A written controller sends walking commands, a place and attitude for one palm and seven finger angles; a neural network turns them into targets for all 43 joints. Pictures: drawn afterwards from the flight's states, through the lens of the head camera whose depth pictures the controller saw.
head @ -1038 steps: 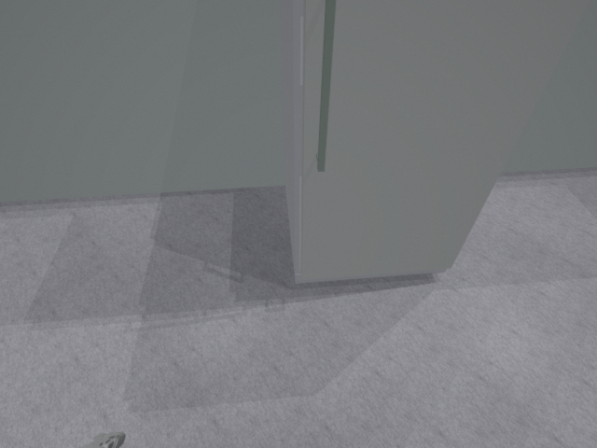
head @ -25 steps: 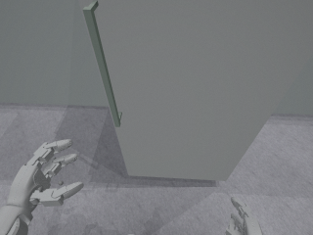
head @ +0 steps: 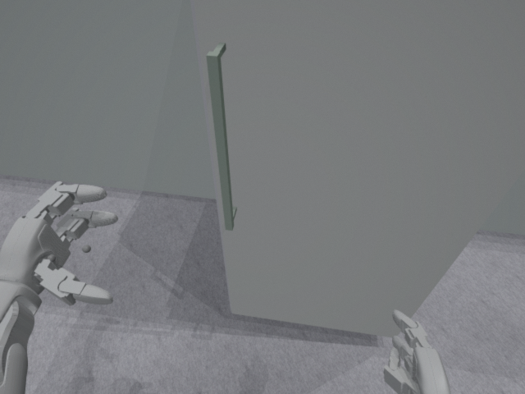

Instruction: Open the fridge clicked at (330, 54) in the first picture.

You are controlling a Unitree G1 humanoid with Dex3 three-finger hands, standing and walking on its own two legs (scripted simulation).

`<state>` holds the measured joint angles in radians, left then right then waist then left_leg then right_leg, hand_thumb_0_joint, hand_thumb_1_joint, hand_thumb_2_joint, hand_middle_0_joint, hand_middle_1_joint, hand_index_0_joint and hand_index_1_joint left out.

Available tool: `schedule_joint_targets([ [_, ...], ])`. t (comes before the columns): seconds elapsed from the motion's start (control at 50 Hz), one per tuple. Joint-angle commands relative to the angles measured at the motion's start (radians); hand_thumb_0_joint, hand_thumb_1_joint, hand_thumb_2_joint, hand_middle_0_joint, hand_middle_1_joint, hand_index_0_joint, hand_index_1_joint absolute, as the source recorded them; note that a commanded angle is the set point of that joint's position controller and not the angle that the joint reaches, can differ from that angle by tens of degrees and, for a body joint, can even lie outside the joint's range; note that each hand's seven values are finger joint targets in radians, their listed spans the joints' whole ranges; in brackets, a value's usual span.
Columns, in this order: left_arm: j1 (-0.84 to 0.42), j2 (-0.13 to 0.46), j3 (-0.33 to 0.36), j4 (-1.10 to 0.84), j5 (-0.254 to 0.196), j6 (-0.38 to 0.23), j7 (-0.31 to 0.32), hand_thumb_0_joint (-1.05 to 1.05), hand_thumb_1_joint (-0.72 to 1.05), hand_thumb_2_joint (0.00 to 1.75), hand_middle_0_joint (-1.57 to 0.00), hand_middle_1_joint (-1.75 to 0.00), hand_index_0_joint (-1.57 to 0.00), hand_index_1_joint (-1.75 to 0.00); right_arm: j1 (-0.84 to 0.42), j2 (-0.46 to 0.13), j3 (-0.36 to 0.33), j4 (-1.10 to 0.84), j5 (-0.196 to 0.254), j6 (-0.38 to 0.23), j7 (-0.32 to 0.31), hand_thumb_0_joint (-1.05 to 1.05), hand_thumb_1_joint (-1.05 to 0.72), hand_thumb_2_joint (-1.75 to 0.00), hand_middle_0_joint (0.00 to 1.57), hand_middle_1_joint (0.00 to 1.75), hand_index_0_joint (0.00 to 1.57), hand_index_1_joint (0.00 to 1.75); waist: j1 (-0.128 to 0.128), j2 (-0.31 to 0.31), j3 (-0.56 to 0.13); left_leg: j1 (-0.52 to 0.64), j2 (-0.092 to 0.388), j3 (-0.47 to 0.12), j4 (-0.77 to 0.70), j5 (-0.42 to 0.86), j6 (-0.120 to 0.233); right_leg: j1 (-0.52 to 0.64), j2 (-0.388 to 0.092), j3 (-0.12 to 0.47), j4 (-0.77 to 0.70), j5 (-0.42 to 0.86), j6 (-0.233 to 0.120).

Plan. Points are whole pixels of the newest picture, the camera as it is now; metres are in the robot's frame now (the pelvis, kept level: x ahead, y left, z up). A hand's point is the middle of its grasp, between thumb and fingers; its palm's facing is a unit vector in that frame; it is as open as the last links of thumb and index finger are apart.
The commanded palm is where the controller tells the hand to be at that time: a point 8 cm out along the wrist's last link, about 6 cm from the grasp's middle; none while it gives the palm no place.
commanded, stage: raise the hand to about handle height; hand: left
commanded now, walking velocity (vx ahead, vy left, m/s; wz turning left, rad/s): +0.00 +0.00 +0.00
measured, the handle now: (226, 153) +0.51 +0.13 +0.11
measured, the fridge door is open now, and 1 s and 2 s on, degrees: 0 0 0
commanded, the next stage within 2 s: move the hooked fingers beside the handle in 0.78 s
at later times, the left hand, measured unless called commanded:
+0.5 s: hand (93, 221) +0.27 +0.26 +0.17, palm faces -0.02 -1.00 -0.08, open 14.0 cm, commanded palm +0.24 +0.31 +0.18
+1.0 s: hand (99, 211) +0.28 +0.25 +0.18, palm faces +0.04 -1.00 -0.06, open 14.0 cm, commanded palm +0.26 +0.29 +0.18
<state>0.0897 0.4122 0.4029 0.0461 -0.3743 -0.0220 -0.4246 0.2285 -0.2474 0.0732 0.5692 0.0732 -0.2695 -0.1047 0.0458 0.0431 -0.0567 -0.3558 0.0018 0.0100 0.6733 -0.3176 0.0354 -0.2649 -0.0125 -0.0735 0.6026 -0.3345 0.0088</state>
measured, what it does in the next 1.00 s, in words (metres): stands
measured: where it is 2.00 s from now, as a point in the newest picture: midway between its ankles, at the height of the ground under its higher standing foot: outside the picture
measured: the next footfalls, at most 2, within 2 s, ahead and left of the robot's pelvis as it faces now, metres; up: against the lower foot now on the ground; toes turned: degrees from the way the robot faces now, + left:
none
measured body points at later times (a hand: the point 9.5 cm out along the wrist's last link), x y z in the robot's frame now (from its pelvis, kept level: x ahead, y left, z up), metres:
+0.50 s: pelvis +0.00 -0.01 +0.01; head -0.02 -0.02 +0.46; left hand +0.27 +0.31 +0.17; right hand +0.17 -0.25 -0.06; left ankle +0.02 +0.09 -0.72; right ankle -0.01 -0.13 -0.72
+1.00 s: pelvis +0.00 -0.03 +0.01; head -0.01 -0.05 +0.46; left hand +0.27 +0.30 +0.18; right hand +0.19 -0.26 -0.06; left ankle +0.03 +0.09 -0.72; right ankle -0.01 -0.13 -0.72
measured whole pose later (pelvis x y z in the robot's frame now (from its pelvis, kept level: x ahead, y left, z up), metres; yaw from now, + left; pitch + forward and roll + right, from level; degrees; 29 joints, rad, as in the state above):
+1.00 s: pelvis +0.00 -0.03 +0.01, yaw +0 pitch -2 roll -1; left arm -0.11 0.46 0.47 0.23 -0.35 0.09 -0.49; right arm 0.23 -0.27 0.07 0.60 0.09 -0.22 -0.12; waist 0.04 0.05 -0.03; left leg -0.25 0.02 0.01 0.54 -0.26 0.00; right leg -0.18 0.01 -0.07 0.51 -0.30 -0.03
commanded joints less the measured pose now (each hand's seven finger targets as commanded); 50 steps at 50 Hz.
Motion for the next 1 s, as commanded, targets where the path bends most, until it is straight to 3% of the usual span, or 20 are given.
schedule_joint_targets([
  [0.0, -0.260, 0.241, 0.072, -0.146, -0.002, 0.047, -0.037, 0.00, -0.50, 0.30, -0.30, -1.20, -0.30, -1.20, -0.086, -0.150, -0.053, -0.150, 0.005, -0.034, -0.014, 0.00, -0.90, -0.90, 0.20, 0.30, 0.20, 0.30, -0.015, 0.010, -0.064, 0.125, 0.013, -0.079, -0.177, 0.128, -0.008, -0.052, 0.036, -0.002, -0.114, 0.131, -0.028],
  [0.08, -0.412, 0.330, 0.148, -0.271, -0.009, -0.011, -0.024, 0.00, -0.50, 0.30, -0.30, -1.20, -0.30, -1.20, -0.109, -0.131, -0.040, -0.158, -0.004, -0.037, -0.019, 0.00, -0.90, -0.90, 0.20, 0.30, 0.20, 0.30, -0.006, 0.073, -0.177, 0.225, 0.009, -0.078, -0.190, 0.174, -0.012, 0.003, 0.040, 0.003, -0.129, 0.149, -0.036],
  [0.12, -0.424, 0.363, 0.180, -0.255, -0.010, -0.034, -0.016, 0.00, -0.50, 0.30, -0.30, -1.20, -0.30, -1.20, -0.109, -0.127, -0.031, -0.143, -0.009, -0.040, -0.019, 0.00, -0.90, -0.90, 0.20, 0.30, 0.20, 0.30, 0.000, 0.097, -0.164, 0.236, 0.009, -0.078, -0.202, 0.174, -0.014, 0.013, 0.043, 0.006, -0.148, 0.148, -0.039],
  [0.14, -0.435, 0.347, 0.174, -0.225, -0.014, -0.034, -0.018, 0.00, -0.50, 0.30, -0.30, -1.20, -0.30, -1.20, -0.108, -0.125, -0.030, -0.135, -0.006, -0.041, -0.020, 0.00, -0.90, -0.90, 0.20, 0.30, 0.20, 0.30, -0.007, 0.103, -0.148, 0.235, 0.009, -0.078, -0.211, 0.165, -0.015, 0.014, 0.040, 0.004, -0.155, 0.145, -0.040],
  [0.18, -0.436, 0.334, 0.165, -0.135, -0.012, -0.011, -0.028, 0.00, -0.50, 0.30, -0.30, -1.20, -0.30, -1.20, -0.104, -0.131, -0.032, -0.119, 0.000, -0.037, -0.023, 0.00, -0.90, -0.90, 0.20, 0.30, 0.20, 0.30, -0.010, 0.093, -0.104, 0.219, 0.010, -0.081, -0.229, 0.136, -0.018, 0.003, 0.039, 0.000, -0.164, 0.132, -0.039],
  [0.26, -0.467, 0.334, 0.125, 0.017, 0.005, 0.099, -0.065, 0.00, -0.50, 0.30, -0.30, -1.20, -0.30, -1.20, -0.102, -0.146, -0.035, -0.117, 0.015, -0.019, -0.026, 0.00, -0.90, -0.90, 0.20, 0.30, 0.20, 0.30, -0.012, 0.084, -0.036, 0.180, 0.004, -0.074, -0.246, 0.092, -0.014, -0.010, 0.027, 0.011, -0.192, 0.110, -0.037],
  [0.32, -0.409, 0.286, 0.079, 0.074, 0.002, 0.149, -0.094, 0.00, -0.50, 0.30, -0.30, -1.20, -0.30, -1.20, -0.102, -0.155, -0.040, -0.136, 0.021, -0.011, -0.015, 0.00, -0.90, -0.90, 0.20, 0.30, 0.20, 0.30, -0.009, -0.008, -0.039, 0.162, 0.003, -0.072, -0.232, 0.103, -0.009, -0.004, 0.025, 0.018, -0.194, 0.113, -0.036],
  [0.36, -0.439, 0.312, 0.095, -0.013, -0.001, 0.133, -0.099, 0.00, -0.50, 0.30, -0.30, -1.20, -0.30, -1.20, -0.115, -0.154, -0.043, -0.151, 0.019, -0.010, -0.009, 0.00, -0.90, -0.90, 0.20, 0.30, 0.20, 0.30, -0.007, 0.007, -0.105, 0.192, -0.003, -0.067, -0.218, 0.136, -0.005, 0.010, 0.024, 0.019, -0.182, 0.136, -0.034],
  [0.4, -0.459, 0.354, 0.141, -0.112, -0.003, 0.090, -0.086, 0.00, -0.50, 0.30, -0.30, -1.20, -0.30, -1.20, -0.123, -0.147, -0.044, -0.163, 0.012, -0.018, -0.004, 0.00, -0.90, -0.90, 0.20, 0.30, 0.20, 0.30, 0.003, 0.033, -0.169, 0.232, -0.003, -0.066, -0.213, 0.180, -0.005, 0.032, 0.028, 0.014, -0.170, 0.165, -0.037],
  [0.42, -0.448, 0.393, 0.182, -0.146, -0.011, 0.061, -0.074, 0.00, -0.50, 0.30, -0.30, -1.20, -0.30, -1.20, -0.122, -0.142, -0.043, -0.160, 0.005, -0.021, 0.000, 0.00, -0.90, -0.90, 0.20, 0.30, 0.20, 0.30, 0.009, 0.007, -0.174, 0.237, 0.000, -0.061, -0.207, 0.205, -0.004, 0.049, 0.030, 0.022, -0.176, 0.185, -0.037],
  [0.44, -0.461, 0.404, 0.203, -0.174, -0.013, 0.038, -0.063, 0.00, -0.50, 0.30, -0.30, -1.20, -0.30, -1.20, -0.120, -0.142, -0.043, -0.160, 0.002, -0.024, 0.000, 0.00, -0.90, -0.90, 0.20, 0.30, 0.20, 0.30, 0.012, 0.035, -0.199, 0.242, -0.003, -0.058, -0.213, 0.207, -0.004, 0.059, 0.031, 0.022, -0.176, 0.187, -0.037],
  [0.52, -0.433, 0.408, 0.244, -0.131, -0.014, 0.000, -0.026, 0.00, -0.50, 0.30, -0.30, -1.20, -0.30, -1.20, -0.104, -0.139, -0.045, -0.131, -0.003, -0.031, -0.004, 0.00, -0.90, -0.90, 0.20, 0.30, 0.20, 0.30, 0.016, 0.055, -0.136, 0.230, 0.002, -0.047, -0.225, 0.211, -0.007, 0.058, 0.033, 0.016, -0.188, 0.198, -0.038],
  [0.6, -0.460, 0.325, 0.148, -0.057, 0.012, 0.057, -0.029, 0.00, -0.50, 0.30, -0.30, -1.20, -0.30, -1.20, -0.104, -0.140, -0.047, -0.124, 0.010, -0.027, -0.014, 0.00, -0.90, -0.90, 0.20, 0.30, 0.20, 0.30, -0.010, 0.137, -0.049, 0.216, 0.000, -0.043, -0.239, 0.152, -0.010, 0.004, 0.024, 0.021, -0.200, 0.160, -0.035],
  [0.62, -0.456, 0.310, 0.125, -0.051, 0.013, 0.070, -0.037, 0.00, -0.50, 0.30, -0.30, -1.20, -0.30, -1.20, -0.098, -0.142, -0.049, -0.126, 0.011, -0.023, -0.015, 0.00, -0.90, -0.90, 0.20, 0.30, 0.20, 0.30, -0.010, 0.079, -0.059, 0.217, 0.002, -0.039, -0.232, 0.167, -0.006, 0.020, 0.023, 0.027, -0.204, 0.177, -0.033],
  [0.68, -0.458, 0.306, 0.106, -0.047, 0.012, 0.096, -0.057, 0.00, -0.50, 0.30, -0.30, -1.20, -0.30, -1.20, -0.099, -0.148, -0.052, -0.133, 0.015, -0.018, -0.019, 0.00, -0.90, -0.90, 0.20, 0.30, 0.20, 0.30, -0.020, 0.035, -0.090, 0.221, -0.003, -0.037, -0.218, 0.169, 0.002, 0.018, 0.022, 0.031, -0.201, 0.189, -0.023],
  [0.76, -0.452, 0.357, 0.168, -0.074, -0.009, 0.061, -0.070, 0.00, -0.50, 0.30, -0.30, -1.20, -0.30, -1.20, -0.112, -0.144, -0.052, -0.137, 0.009, -0.017, -0.015, 0.00, -0.90, -0.90, 0.20, 0.30, 0.20, 0.30, -0.006, -0.024, -0.151, 0.227, -0.007, -0.030, -0.192, 0.229, 0.006, 0.061, 0.018, 0.045, -0.182, 0.271, -0.018],
  [0.84, -0.444, 0.373, 0.203, -0.061, -0.019, 0.031, -0.063, 0.00, -0.50, 0.30, -0.30, -1.20, -0.30, -1.20, -0.116, -0.139, -0.051, -0.130, 0.007, -0.016, -0.010, 0.00, -0.90, -0.90, 0.20, 0.30, 0.20, 0.30, 0.001, -0.012, -0.149, 0.218, -0.009, -0.022, -0.187, 0.242, 0.004, 0.069, 0.014, 0.051, -0.178, 0.297, -0.015],
  [0.9, -0.477, 0.353, 0.176, -0.023, -0.010, 0.039, -0.058, 0.00, -0.50, 0.30, -0.30, -1.20, -0.30, -1.20, -0.114, -0.137, -0.051, -0.124, 0.011, -0.015, -0.015, 0.00, -0.90, -0.90, 0.20, 0.30, 0.20, 0.30, -0.008, 0.052, -0.106, 0.217, -0.010, -0.024, -0.191, 0.223, 0.001, 0.033, 0.014, 0.047, -0.181, 0.276, -0.019],
  [0.92, -0.484, 0.366, 0.176, -0.024, -0.006, 0.042, -0.058, 0.00, -0.50, 0.30, -0.30, -1.20, -0.30, -1.20, -0.111, -0.141, -0.052, -0.121, 0.010, -0.011, -0.015, 0.00, -0.90, -0.90, 0.20, 0.30, 0.20, 0.30, -0.006, 0.038, -0.105, 0.213, -0.006, -0.020, -0.186, 0.233, 0.001, 0.045, 0.010, 0.054, -0.182, 0.286, -0.018],
  [0.98, -0.536, 0.309, 0.104, -0.031, 0.007, 0.053, -0.060, 0.00, -0.50, 0.30, -0.30, -1.20, -0.30, -1.20, -0.111, -0.135, -0.051, -0.129, 0.014, -0.011, -0.021, 0.00, -0.90, -0.90, 0.20, 0.30, 0.20, 0.30, -0.024, 0.071, -0.114, 0.235, -0.009, -0.022, -0.189, 0.215, 0.003, 0.018, 0.014, 0.047, -0.181, 0.265, -0.018],
])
